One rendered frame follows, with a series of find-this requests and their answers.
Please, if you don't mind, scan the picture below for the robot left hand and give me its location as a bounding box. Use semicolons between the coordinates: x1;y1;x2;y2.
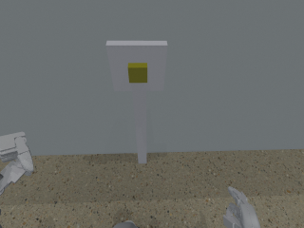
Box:
0;131;34;196

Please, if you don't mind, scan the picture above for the robot right hand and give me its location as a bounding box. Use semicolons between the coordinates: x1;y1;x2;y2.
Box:
223;186;260;228

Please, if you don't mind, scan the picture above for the button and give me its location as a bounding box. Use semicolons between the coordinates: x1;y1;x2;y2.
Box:
127;63;147;84

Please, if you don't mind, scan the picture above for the panel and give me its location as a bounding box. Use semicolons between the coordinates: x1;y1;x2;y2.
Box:
105;40;168;164

